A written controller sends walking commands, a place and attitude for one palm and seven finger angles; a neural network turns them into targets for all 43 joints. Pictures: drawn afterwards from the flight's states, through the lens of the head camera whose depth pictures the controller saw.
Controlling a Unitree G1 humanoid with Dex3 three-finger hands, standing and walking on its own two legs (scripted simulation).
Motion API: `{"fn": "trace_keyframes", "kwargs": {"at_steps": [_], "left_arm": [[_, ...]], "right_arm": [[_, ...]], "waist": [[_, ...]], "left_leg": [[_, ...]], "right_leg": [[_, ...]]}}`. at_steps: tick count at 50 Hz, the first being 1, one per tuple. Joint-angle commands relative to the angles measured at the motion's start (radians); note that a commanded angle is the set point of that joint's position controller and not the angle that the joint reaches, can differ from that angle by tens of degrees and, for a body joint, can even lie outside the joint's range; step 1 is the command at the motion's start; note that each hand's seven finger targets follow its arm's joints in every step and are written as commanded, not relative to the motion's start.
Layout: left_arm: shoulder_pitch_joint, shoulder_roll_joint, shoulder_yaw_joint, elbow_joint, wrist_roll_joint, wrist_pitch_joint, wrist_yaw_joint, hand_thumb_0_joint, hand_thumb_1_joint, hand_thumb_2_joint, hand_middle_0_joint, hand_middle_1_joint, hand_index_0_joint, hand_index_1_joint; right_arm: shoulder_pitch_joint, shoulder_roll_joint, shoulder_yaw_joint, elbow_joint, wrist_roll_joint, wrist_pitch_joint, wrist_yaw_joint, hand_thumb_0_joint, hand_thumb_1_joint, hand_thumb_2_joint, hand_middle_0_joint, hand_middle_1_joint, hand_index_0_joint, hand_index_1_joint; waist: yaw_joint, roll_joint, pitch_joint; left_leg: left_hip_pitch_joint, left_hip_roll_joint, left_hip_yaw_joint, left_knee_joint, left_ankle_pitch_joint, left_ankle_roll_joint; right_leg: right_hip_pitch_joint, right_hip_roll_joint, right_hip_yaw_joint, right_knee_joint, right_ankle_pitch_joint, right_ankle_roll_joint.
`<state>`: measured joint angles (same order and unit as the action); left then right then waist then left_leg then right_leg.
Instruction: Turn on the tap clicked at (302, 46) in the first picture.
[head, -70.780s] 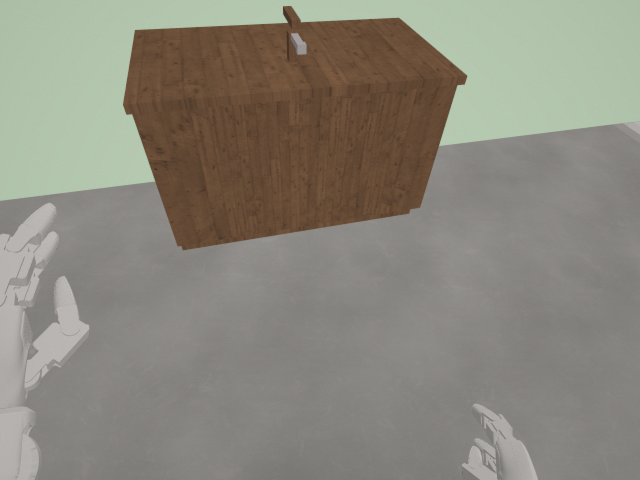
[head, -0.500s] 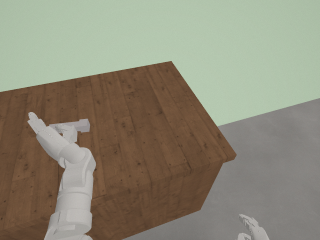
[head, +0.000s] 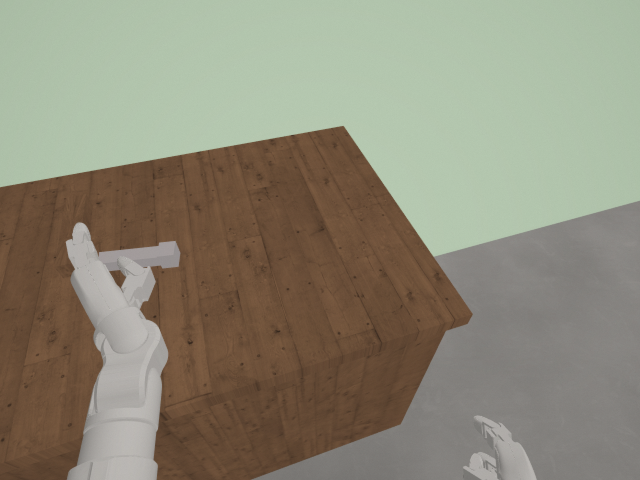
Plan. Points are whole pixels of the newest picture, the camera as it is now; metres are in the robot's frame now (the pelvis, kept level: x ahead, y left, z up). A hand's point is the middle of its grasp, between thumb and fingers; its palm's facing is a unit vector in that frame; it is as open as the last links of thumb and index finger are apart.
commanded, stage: draw the hand back beside the body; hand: left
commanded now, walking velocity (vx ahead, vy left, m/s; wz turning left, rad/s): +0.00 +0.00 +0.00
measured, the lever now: (168, 254) +0.41 +0.27 +0.03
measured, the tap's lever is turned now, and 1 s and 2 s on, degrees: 80 80 80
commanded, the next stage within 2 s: step back with the hand held close in 1.32 s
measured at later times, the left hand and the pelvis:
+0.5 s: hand (137, 304) +0.27 +0.22 +0.12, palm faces +0.30 -0.91 -0.29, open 7.6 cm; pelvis +0.00 +0.00 +0.02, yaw -1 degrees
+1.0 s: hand (80, 309) +0.23 +0.25 +0.17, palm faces +0.37 -0.86 -0.35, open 7.5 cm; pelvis +0.02 +0.01 +0.02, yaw -1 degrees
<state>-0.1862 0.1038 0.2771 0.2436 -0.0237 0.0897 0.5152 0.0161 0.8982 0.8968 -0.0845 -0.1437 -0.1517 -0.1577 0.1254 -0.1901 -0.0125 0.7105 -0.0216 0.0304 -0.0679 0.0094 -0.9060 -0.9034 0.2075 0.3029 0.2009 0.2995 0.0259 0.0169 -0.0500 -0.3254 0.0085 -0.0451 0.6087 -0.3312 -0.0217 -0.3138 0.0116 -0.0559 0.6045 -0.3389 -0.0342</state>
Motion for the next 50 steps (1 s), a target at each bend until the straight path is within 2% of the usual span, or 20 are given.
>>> {"fn": "trace_keyframes", "kwargs": {"at_steps": [1,2,3,4,5,6,11,15,17,21,23,26,31,35,37,39,43,45,48,50], "left_arm": [[-0.414,0.288,-0.055,-0.548,0.012,-0.218,-0.179,0.000,0.900,0.900,-0.159,-0.177,-0.159,-0.177],[-0.399,0.286,-0.066,-0.566,-0.002,-0.242,-0.208,0.000,0.900,0.900,-0.160,-0.180,-0.160,-0.180],[-0.220,0.539,0.087,-0.354,0.007,-0.216,-0.214,0.000,0.900,0.900,-0.161,-0.183,-0.161,-0.183],[-0.218,0.453,0.021,-0.421,-0.011,-0.221,-0.245,0.000,0.900,0.900,-0.162,-0.186,-0.162,-0.186],[-0.200,0.456,0.022,-0.422,-0.016,-0.225,-0.260,0.000,0.900,0.900,-0.163,-0.189,-0.163,-0.189],[-0.208,0.447,0.015,-0.418,-0.018,-0.232,-0.278,0.000,0.900,0.900,-0.164,-0.192,-0.164,-0.192],[-0.006,0.293,-0.109,-0.237,-0.042,-0.224,-0.358,0.000,0.900,0.900,-0.169,-0.207,-0.169,-0.207],[0.064,0.360,-0.048,-0.291,-0.050,-0.246,-0.381,0.000,0.900,0.900,-0.173,-0.219,-0.173,-0.219],[0.053,0.418,0.007,-0.388,-0.045,-0.269,-0.381,0.000,0.900,0.900,-0.175,-0.225,-0.175,-0.225],[0.024,0.523,0.111,-0.556,-0.035,-0.299,-0.364,0.000,0.900,0.900,-0.179,-0.237,-0.179,-0.237],[0.074,0.474,0.079,-0.588,-0.029,-0.302,-0.361,0.000,0.900,0.900,-0.181,-0.243,-0.181,-0.243],[0.138,0.426,0.045,-0.615,-0.030,-0.296,-0.367,0.000,0.900,0.900,-0.184,-0.252,-0.184,-0.252],[0.289,0.336,-0.016,-0.545,-0.042,-0.279,-0.389,0.000,0.900,0.900,-0.189,-0.267,-0.189,-0.267],[0.321,0.372,0.022,-0.615,-0.043,-0.284,-0.395,0.000,0.900,0.900,-0.193,-0.279,-0.193,-0.279],[0.286,0.392,0.033,-0.693,-0.035,-0.288,-0.392,0.000,0.900,0.900,-0.195,-0.285,-0.195,-0.285],[0.309,0.401,0.044,-0.741,-0.031,-0.289,-0.385,0.000,0.900,0.900,-0.197,-0.291,-0.197,-0.291],[0.396,0.414,0.073,-0.816,-0.035,-0.278,-0.379,0.000,0.900,0.900,-0.200,-0.300,-0.200,-0.300],[0.439,0.400,0.071,-0.816,-0.039,-0.267,-0.382,0.000,0.900,0.900,-0.200,-0.300,-0.200,-0.300],[0.480,0.373,0.056,-0.818,-0.040,-0.255,-0.387,0.000,0.900,0.900,-0.200,-0.300,-0.200,-0.300],[0.505,0.369,0.058,-0.821,-0.044,-0.249,-0.390,0.000,0.900,0.900,-0.200,-0.300,-0.200,-0.300]], "right_arm": [[-0.107,-0.122,-0.015,-0.166,0.019,-0.057,-0.035,0.000,-0.900,-0.900,0.200,0.300,0.200,0.300],[-0.109,-0.121,-0.011,-0.169,0.021,-0.068,-0.038,0.000,-0.900,-0.900,0.200,0.300,0.200,0.300],[-0.030,-0.152,-0.031,-0.143,0.030,-0.085,-0.015,0.000,-0.900,-0.900,0.200,0.300,0.200,0.300],[-0.044,-0.142,-0.019,-0.174,0.034,-0.094,-0.004,0.000,-0.900,-0.900,0.200,0.300,0.200,0.300],[-0.055,-0.142,-0.022,-0.178,0.037,-0.098,-0.005,0.000,-0.900,-0.900,0.200,0.300,0.200,0.300],[-0.065,-0.143,-0.021,-0.178,0.043,-0.099,-0.005,0.000,-0.900,-0.900,0.200,0.300,0.200,0.300],[-0.079,-0.142,-0.013,-0.209,0.055,-0.088,0.003,0.000,-0.900,-0.900,0.200,0.300,0.200,0.300],[-0.079,-0.157,-0.019,-0.226,0.057,-0.081,0.001,0.000,-0.900,-0.900,0.200,0.300,0.200,0.300],[-0.087,-0.153,-0.018,-0.235,0.053,-0.084,0.001,0.000,-0.900,-0.900,0.200,0.300,0.200,0.300],[-0.104,-0.145,-0.015,-0.228,0.041,-0.106,-0.006,0.000,-0.900,-0.900,0.200,0.300,0.200,0.300],[-0.102,-0.134,-0.011,-0.229,0.038,-0.123,-0.005,0.000,-0.900,-0.900,0.200,0.300,0.200,0.300],[-0.103,-0.135,-0.012,-0.224,0.034,-0.138,-0.005,0.000,-0.900,-0.900,0.200,0.300,0.200,0.300],[-0.108,-0.140,-0.020,-0.221,0.037,-0.132,-0.001,0.000,-0.900,-0.900,0.200,0.300,0.200,0.300],[-0.109,-0.145,-0.025,-0.225,0.034,-0.122,-0.001,0.000,-0.900,-0.900,0.200,0.300,0.200,0.300],[-0.114,-0.139,-0.018,-0.230,0.031,-0.123,0.001,0.000,-0.900,-0.900,0.200,0.300,0.200,0.300],[-0.116,-0.133,-0.014,-0.234,0.026,-0.132,0.001,0.000,-0.900,-0.900,0.200,0.300,0.200,0.300],[-0.107,-0.131,-0.012,-0.241,0.020,-0.138,0.004,0.000,-0.900,-0.900,0.200,0.300,0.200,0.300],[-0.108,-0.131,-0.015,-0.242,0.020,-0.133,0.006,0.000,-0.900,-0.900,0.200,0.300,0.200,0.300],[-0.106,-0.130,-0.013,-0.241,0.023,-0.125,0.011,0.000,-0.900,-0.900,0.200,0.300,0.200,0.300],[-0.108,-0.134,-0.016,-0.245,0.022,-0.119,0.011,0.000,-0.900,-0.900,0.200,0.300,0.200,0.300]], "waist": [[-0.016,0.092,-0.316],[-0.020,0.099,-0.297],[0.000,0.112,-0.284],[0.000,0.101,-0.262],[-0.005,0.063,-0.231],[-0.005,0.145,-0.200],[-0.010,-0.045,0.034],[0.005,-0.092,-0.006],[0.017,-0.015,-0.074],[0.030,0.079,-0.122],[0.027,0.120,-0.101],[0.022,0.093,-0.067],[0.017,-0.045,0.019],[0.027,-0.061,-0.021],[0.030,0.067,-0.043],[0.036,0.100,-0.058],[0.043,0.064,-0.087],[0.040,0.024,-0.069],[0.037,0.056,-0.022],[0.038,0.032,-0.016]], "left_leg": [[0.176,-0.001,0.026,-0.051,0.420,0.044],[0.181,-0.003,0.030,-0.055,0.397,0.045],[0.211,0.006,0.024,-0.110,0.357,0.039],[0.205,-0.003,0.027,-0.137,0.361,0.037],[0.203,0.002,0.029,-0.139,0.351,0.039],[0.217,-0.005,0.033,-0.153,0.332,0.036],[0.172,0.002,0.028,-0.217,0.183,0.049],[0.202,0.005,0.033,-0.230,0.164,0.059],[0.233,-0.001,0.035,-0.237,0.198,0.057],[0.275,-0.003,0.041,-0.241,0.256,0.051],[0.284,-0.001,0.046,-0.243,0.272,0.047],[0.294,0.003,0.044,-0.253,0.285,0.046],[0.278,0.016,0.048,-0.259,0.268,0.055],[0.284,0.019,0.046,-0.250,0.314,0.057],[0.292,0.011,0.041,-0.255,0.322,0.048],[0.306,0.013,0.039,-0.247,0.357,0.045],[0.310,0.018,0.031,-0.232,0.447,0.041],[0.305,0.022,0.036,-0.225,0.450,0.043],[0.287,0.028,0.032,-0.230,0.436,0.037],[0.278,0.031,0.031,-0.228,0.430,0.039]], "right_leg": [[0.159,-0.014,0.035,-0.063,0.454,-0.008],[0.146,-0.012,0.036,-0.068,0.436,-0.007],[0.198,-0.027,0.044,-0.111,0.404,-0.005],[0.220,-0.027,0.035,-0.125,0.407,-0.002],[0.215,-0.027,0.039,-0.136,0.407,-0.001],[0.205,-0.028,0.043,-0.154,0.379,-0.003],[0.145,-0.014,0.033,-0.243,0.226,0.006],[0.181,-0.019,0.045,-0.276,0.195,0.010],[0.223,-0.025,0.049,-0.272,0.224,0.006],[0.268,-0.032,0.053,-0.286,0.276,0.000],[0.267,-0.033,0.046,-0.291,0.287,-0.004],[0.259,-0.029,0.039,-0.303,0.294,-0.004],[0.214,-0.022,0.039,-0.317,0.272,0.006],[0.242,-0.025,0.043,-0.299,0.322,0.007],[0.255,-0.028,0.045,-0.293,0.316,-0.001],[0.265,-0.029,0.041,-0.287,0.344,-0.004],[0.297,-0.028,0.035,-0.268,0.420,-0.005],[0.286,-0.028,0.036,-0.269,0.432,-0.002],[0.258,-0.027,0.034,-0.268,0.395,-0.002],[0.253,-0.028,0.033,-0.267,0.393,0.000]]}}
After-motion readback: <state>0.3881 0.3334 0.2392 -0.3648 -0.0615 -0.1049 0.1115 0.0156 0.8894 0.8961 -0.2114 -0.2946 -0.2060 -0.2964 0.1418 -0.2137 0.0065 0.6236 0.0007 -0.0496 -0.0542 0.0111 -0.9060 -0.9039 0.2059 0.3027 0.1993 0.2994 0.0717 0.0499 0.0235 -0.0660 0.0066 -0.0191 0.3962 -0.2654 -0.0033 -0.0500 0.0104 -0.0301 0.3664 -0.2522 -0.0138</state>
